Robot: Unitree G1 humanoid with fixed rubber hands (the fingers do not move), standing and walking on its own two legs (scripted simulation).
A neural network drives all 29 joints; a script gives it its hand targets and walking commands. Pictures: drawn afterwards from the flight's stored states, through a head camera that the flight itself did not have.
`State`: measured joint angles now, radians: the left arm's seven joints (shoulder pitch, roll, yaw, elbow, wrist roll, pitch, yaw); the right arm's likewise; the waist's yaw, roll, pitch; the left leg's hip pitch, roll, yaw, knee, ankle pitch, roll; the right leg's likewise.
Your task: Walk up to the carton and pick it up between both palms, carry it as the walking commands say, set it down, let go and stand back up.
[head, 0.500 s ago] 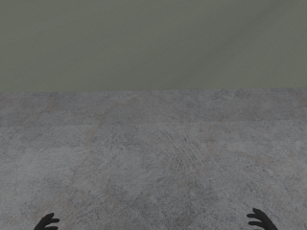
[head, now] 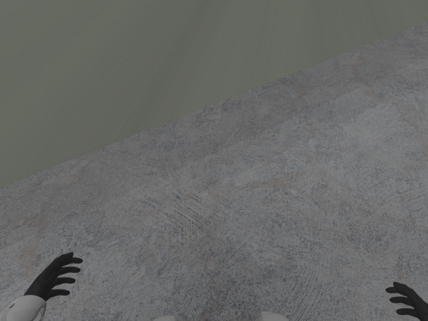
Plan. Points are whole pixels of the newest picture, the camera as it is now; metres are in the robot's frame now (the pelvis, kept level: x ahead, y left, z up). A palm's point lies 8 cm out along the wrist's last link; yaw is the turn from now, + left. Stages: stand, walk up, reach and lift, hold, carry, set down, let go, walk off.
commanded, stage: walk up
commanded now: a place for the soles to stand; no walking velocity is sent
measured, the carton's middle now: out of the picture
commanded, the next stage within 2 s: none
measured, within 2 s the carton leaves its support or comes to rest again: neither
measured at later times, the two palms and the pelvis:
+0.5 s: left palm (204, 143) +0.50 +0.04 +0.01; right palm out of the picture +0.01 -0.46 -0.01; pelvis +0.14 -0.10 +0.01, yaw -30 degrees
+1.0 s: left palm (268, 118) +0.67 -0.15 -0.07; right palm out of the picture +0.17 -0.60 -0.01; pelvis +0.34 -0.28 +0.00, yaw -50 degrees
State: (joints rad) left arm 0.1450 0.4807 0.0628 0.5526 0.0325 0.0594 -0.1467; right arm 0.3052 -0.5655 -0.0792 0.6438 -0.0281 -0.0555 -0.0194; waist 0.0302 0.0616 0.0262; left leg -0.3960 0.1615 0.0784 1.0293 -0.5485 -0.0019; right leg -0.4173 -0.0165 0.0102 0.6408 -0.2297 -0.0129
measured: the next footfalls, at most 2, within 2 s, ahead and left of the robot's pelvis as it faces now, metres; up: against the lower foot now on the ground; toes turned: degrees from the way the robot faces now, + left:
left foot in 0.14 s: +0.19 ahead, +0.09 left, +0.00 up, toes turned -1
right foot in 0.54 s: +0.20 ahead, -0.32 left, +0.00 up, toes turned -37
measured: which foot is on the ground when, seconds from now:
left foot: up 0.00-0.12, down 0.14-0.54, up 0.56-0.88, down 0.90-1.00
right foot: down 0.00-0.14, up 0.16-0.52, down 0.54-0.90, up 0.92-1.00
